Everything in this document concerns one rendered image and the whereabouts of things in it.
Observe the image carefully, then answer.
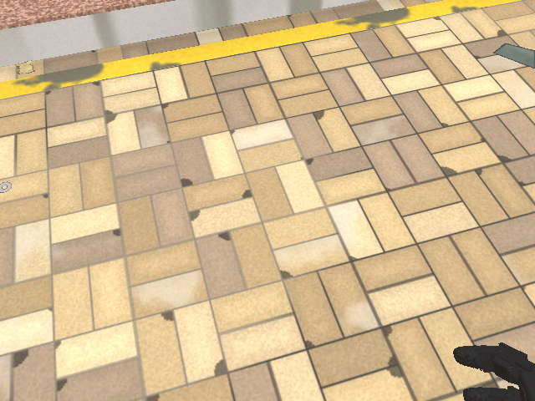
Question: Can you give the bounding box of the robot right hand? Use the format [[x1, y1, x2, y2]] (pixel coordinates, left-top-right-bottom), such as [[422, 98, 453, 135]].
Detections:
[[453, 343, 535, 401]]

